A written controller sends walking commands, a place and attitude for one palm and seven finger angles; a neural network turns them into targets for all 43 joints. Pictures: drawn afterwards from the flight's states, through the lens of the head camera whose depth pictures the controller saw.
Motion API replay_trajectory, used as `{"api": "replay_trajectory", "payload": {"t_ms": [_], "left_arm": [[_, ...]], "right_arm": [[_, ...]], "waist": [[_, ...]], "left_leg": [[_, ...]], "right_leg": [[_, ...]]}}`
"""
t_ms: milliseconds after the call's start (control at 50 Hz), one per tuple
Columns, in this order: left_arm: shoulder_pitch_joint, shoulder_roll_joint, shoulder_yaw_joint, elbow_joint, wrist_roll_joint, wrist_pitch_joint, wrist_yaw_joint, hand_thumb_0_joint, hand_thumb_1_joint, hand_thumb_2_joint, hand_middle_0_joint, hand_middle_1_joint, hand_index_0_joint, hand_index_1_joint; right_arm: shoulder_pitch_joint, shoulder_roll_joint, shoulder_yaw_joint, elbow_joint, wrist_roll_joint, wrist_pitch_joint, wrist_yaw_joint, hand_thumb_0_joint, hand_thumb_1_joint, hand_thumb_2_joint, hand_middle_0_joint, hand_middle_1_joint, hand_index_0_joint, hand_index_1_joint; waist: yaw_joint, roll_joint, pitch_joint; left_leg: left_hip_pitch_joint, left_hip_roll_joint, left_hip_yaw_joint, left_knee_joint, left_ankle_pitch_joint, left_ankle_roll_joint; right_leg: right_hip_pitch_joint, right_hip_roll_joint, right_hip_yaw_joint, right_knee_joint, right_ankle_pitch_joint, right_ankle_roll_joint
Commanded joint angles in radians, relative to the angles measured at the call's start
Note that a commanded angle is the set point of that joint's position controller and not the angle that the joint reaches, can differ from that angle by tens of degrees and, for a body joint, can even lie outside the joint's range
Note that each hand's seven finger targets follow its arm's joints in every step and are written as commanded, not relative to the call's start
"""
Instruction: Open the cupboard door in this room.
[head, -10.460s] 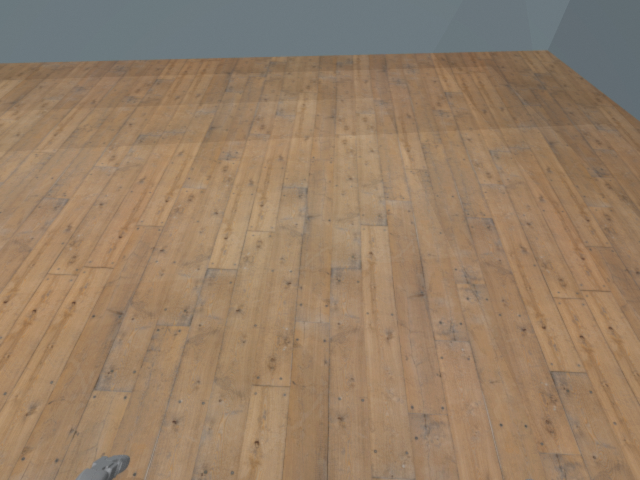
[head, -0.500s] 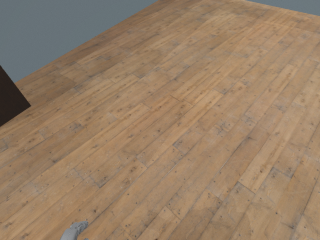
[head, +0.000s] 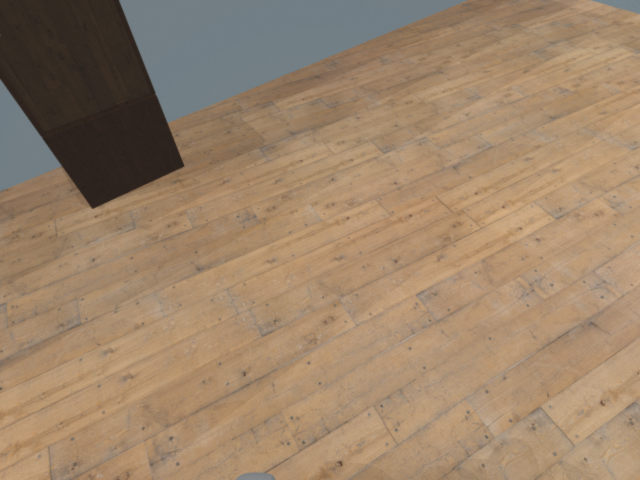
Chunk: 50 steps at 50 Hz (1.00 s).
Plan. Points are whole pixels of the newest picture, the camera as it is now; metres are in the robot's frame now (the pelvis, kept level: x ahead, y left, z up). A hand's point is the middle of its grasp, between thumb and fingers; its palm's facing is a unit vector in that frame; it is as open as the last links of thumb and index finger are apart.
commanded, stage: turn or walk to find it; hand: left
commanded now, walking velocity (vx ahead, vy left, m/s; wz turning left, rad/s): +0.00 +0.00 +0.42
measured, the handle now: out of the picture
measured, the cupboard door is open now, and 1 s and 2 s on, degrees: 0 0 0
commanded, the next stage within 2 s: stand and wait in 0.46 s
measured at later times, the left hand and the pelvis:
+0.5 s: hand out of the picture +0.03 +0.26 -0.16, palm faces +0.22 -0.94 -0.25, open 7.3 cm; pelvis -0.02 +0.03 +0.00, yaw +11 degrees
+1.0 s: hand out of the picture -0.07 +0.16 -0.16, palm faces +0.32 -0.92 -0.24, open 7.3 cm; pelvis -0.03 -0.02 +0.00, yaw +16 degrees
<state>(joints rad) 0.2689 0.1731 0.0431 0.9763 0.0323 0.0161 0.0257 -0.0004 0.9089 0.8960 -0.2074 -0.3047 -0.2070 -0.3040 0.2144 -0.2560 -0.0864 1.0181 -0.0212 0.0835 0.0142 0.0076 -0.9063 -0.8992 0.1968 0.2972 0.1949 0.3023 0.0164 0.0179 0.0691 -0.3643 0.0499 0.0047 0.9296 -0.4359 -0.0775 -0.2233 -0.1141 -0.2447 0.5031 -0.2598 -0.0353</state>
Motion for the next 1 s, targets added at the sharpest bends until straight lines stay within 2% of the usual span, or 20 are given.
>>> {"api": "replay_trajectory", "payload": {"t_ms": [0,60,80,100,120,140,160,240,440,520,560,580,600,620,640,660,700,740,920,980], "left_arm": [[0.045,0.232,0.052,-0.039,0.001,-0.019,0.008,0.0,0.9,0.9,-0.2,-0.3,-0.2,-0.3],[0.01,0.228,0.054,-0.033,-0.01,-0.01,0.004,0.0,0.9,0.9,-0.2,-0.3,-0.2,-0.3],[0.015,0.194,0.048,-0.045,-0.021,-0.002,0.003,0.0,0.9,0.9,-0.2,-0.3,-0.2,-0.3],[-0.007,0.128,0.029,-0.082,-0.024,0.005,-0.004,0.0,0.9,0.9,-0.2,-0.3,-0.2,-0.3],[-0.072,0.142,0.021,-0.098,-0.015,0.018,0.0,0.0,0.9,0.9,-0.2,-0.3,-0.2,-0.3],[-0.073,0.14,0.025,-0.091,-0.013,0.025,-0.002,0.0,0.9,0.9,-0.2,-0.3,-0.2,-0.3],[-0.085,0.139,0.031,-0.077,-0.011,0.03,-0.002,0.0,0.9,0.9,-0.2,-0.3,-0.2,-0.3],[-0.039,0.152,0.036,-0.041,-0.014,0.019,-0.016,0.0,0.9,0.9,-0.2,-0.3,-0.2,-0.3],[-0.156,0.124,0.024,-0.108,-0.023,0.015,-0.003,0.0,0.9,0.9,-0.2,-0.3,-0.2,-0.3],[-0.096,0.106,0.014,-0.085,-0.028,0.004,0.0,0.0,0.9,0.9,-0.2,-0.3,-0.2,-0.3],[-0.022,0.111,0.014,-0.055,-0.028,-0.011,0.003,0.0,0.9,0.9,-0.2,-0.3,-0.2,-0.3],[0.0,0.144,0.016,-0.042,-0.022,-0.022,0.007,0.0,0.9,0.9,-0.2,-0.3,-0.2,-0.3],[0.011,0.216,0.026,-0.034,-0.011,-0.033,0.015,0.0,0.9,0.9,-0.2,-0.3,-0.2,-0.3],[0.007,0.25,0.03,-0.045,-0.01,-0.033,0.013,0.0,0.9,0.9,-0.2,-0.3,-0.2,-0.3],[-0.018,0.23,0.025,-0.051,-0.016,-0.03,0.013,0.0,0.9,0.9,-0.2,-0.3,-0.2,-0.3],[-0.069,0.203,0.028,-0.057,-0.016,-0.03,0.015,0.0,0.9,0.9,-0.2,-0.3,-0.2,-0.3],[-0.104,0.155,0.009,-0.05,-0.02,-0.028,0.009,0.0,0.9,0.9,-0.2,-0.3,-0.2,-0.3],[-0.096,0.139,0.005,-0.042,-0.02,-0.03,0.008,0.0,0.9,0.9,-0.2,-0.3,-0.2,-0.3],[0.056,0.14,0.013,0.05,-0.01,-0.039,0.008,0.0,0.9,0.9,-0.2,-0.3,-0.2,-0.3],[0.034,0.137,0.006,0.077,-0.02,-0.038,0.011,0.0,0.9,0.9,-0.2,-0.3,-0.2,-0.3]], "right_arm": [[-0.065,-0.023,0.015,-0.099,0.016,-0.045,-0.005,0.0,-0.9,-0.9,0.2,0.3,0.2,0.3],[0.018,-0.041,0.014,-0.08,0.015,-0.06,-0.007,0.0,-0.9,-0.9,0.2,0.3,0.2,0.3],[0.053,-0.104,0.002,-0.073,0.011,-0.071,-0.007,0.0,-0.9,-0.9,0.2,0.3,0.2,0.3],[0.075,-0.199,-0.022,-0.081,0.003,-0.073,-0.013,0.0,-0.9,-0.9,0.2,0.3,0.2,0.3],[0.099,-0.229,-0.024,-0.07,0.005,-0.061,-0.017,0.0,-0.9,-0.9,0.2,0.3,0.2,0.3],[0.06,-0.203,-0.015,-0.073,0.0,-0.063,-0.026,0.0,-0.9,-0.9,0.2,0.3,0.2,0.3],[0.014,-0.179,-0.009,-0.079,-0.001,-0.066,-0.034,0.0,-0.9,-0.9,0.2,0.3,0.2,0.3],[-0.049,-0.134,0.008,-0.103,0.005,-0.078,-0.037,0.0,-0.9,-0.9,0.2,0.3,0.2,0.3],[0.038,-0.137,-0.011,-0.093,-0.005,-0.071,-0.033,0.0,-0.9,-0.9,0.2,0.3,0.2,0.3],[0.02,-0.121,-0.009,-0.09,-0.005,-0.071,-0.033,0.0,-0.9,-0.9,0.2,0.3,0.2,0.3],[0.003,-0.102,-0.004,-0.082,0.002,-0.072,-0.033,0.0,-0.9,-0.9,0.2,0.3,0.2,0.3],[0.02,-0.065,0.001,-0.075,0.01,-0.075,-0.029,0.0,-0.9,-0.9,0.2,0.3,0.2,0.3],[0.04,0.001,0.016,-0.082,0.018,-0.077,-0.025,0.0,-0.9,-0.9,0.2,0.3,0.2,0.3],[0.009,-0.003,0.014,-0.104,0.014,-0.067,-0.028,0.0,-0.9,-0.9,0.2,0.3,0.2,0.3],[0.003,-0.029,0.006,-0.09,0.005,-0.049,-0.031,0.0,-0.9,-0.9,0.2,0.3,0.2,0.3],[0.026,-0.032,0.003,-0.07,0.0,-0.038,-0.031,0.0,-0.9,-0.9,0.2,0.3,0.2,0.3],[0.058,-0.021,0.004,-0.018,0.001,-0.035,-0.024,0.0,-0.9,-0.9,0.2,0.3,0.2,0.3],[0.09,-0.002,0.007,0.007,0.003,-0.032,-0.021,0.0,-0.9,-0.9,0.2,0.3,0.2,0.3],[0.015,0.025,0.032,0.021,0.011,-0.058,-0.035,0.0,-0.9,-0.9,0.2,0.3,0.2,0.3],[0.078,0.037,0.045,0.061,0.015,-0.072,-0.044,0.0,-0.9,-0.9,0.2,0.3,0.2,0.3]], "waist": [[0.037,-0.223,-0.095],[-0.026,-0.157,-0.125],[-0.048,0.002,-0.149],[-0.067,0.298,-0.109],[-0.085,0.221,-0.092],[-0.067,0.185,-0.07],[-0.055,0.223,-0.042],[-0.016,0.122,-0.051],[-0.057,0.128,-0.071],[-0.029,0.149,-0.118],[0.011,0.105,-0.145],[0.014,0.016,-0.158],[0.013,-0.215,-0.165],[0.024,-0.278,-0.104],[0.016,-0.216,-0.074],[-0.007,-0.262,-0.029],[-0.029,-0.162,0.013],[-0.038,-0.156,0.017],[0.032,-0.165,-0.054],[-0.004,-0.154,-0.102]], "left_leg": [[-0.012,-0.02,0.06,-0.199,-0.036,0.024],[0.2,-0.021,0.075,-0.489,0.2,0.044],[0.331,0.08,-0.056,-0.587,0.292,0.08],[0.382,0.317,-0.363,-0.633,0.576,0.182],[0.28,0.369,-0.34,-0.637,0.611,0.239],[0.239,0.335,-0.307,-0.648,0.572,0.25],[0.217,0.283,-0.283,-0.645,0.547,0.232],[0.241,0.177,-0.172,-0.611,0.639,0.211],[0.252,0.185,-0.317,-0.579,0.657,0.259],[0.219,0.156,-0.314,-0.543,0.664,0.243],[0.139,0.111,-0.277,-0.482,0.558,0.191],[0.055,0.056,-0.227,-0.424,0.418,0.137],[-0.093,-0.051,-0.107,-0.295,0.135,0.074],[-0.118,-0.088,-0.075,-0.161,-0.118,0.056],[-0.077,-0.057,-0.115,-0.073,-0.122,0.06],[-0.075,-0.044,-0.121,-0.017,-0.082,0.064],[-0.058,-0.041,-0.081,0.059,0.006,0.057],[-0.039,-0.033,-0.055,0.068,0.056,0.05],[0.034,-0.004,0.005,-0.26,-0.014,0.038],[0.175,-0.008,0.015,-0.47,0.135,0.045]], "right_leg": [[0.145,-0.265,0.221,-0.119,0.377,-0.116],[0.035,-0.229,0.13,0.016,0.306,-0.028],[-0.101,-0.162,0.077,0.17,0.142,0.029],[-0.352,-0.026,0.047,0.372,-0.306,0.108],[-0.314,-0.019,0.142,0.487,-0.36,0.099],[-0.319,-0.027,0.184,0.539,-0.317,0.097],[-0.335,-0.022,0.204,0.578,-0.268,0.102],[-0.316,0.003,0.211,0.621,-0.128,0.117],[-0.242,0.043,0.227,0.379,-0.204,0.126],[-0.1,0.078,0.205,0.174,-0.149,0.104],[0.074,0.075,0.194,-0.056,0.042,0.098],[0.19,0.012,0.252,-0.15,0.124,0.084],[0.275,-0.191,0.469,-0.186,0.183,0.019],[0.156,-0.325,0.568,-0.223,0.273,-0.087],[0.051,-0.312,0.531,-0.237,0.23,-0.13],[-0.011,-0.264,0.502,-0.257,0.143,-0.132],[-0.033,-0.171,0.404,-0.25,0.138,-0.105],[-0.04,-0.133,0.335,-0.251,0.135,-0.072],[0.127,-0.156,0.388,-0.198,0.375,-0.128],[0.112,-0.119,0.351,-0.15,0.398,-0.089]]}}
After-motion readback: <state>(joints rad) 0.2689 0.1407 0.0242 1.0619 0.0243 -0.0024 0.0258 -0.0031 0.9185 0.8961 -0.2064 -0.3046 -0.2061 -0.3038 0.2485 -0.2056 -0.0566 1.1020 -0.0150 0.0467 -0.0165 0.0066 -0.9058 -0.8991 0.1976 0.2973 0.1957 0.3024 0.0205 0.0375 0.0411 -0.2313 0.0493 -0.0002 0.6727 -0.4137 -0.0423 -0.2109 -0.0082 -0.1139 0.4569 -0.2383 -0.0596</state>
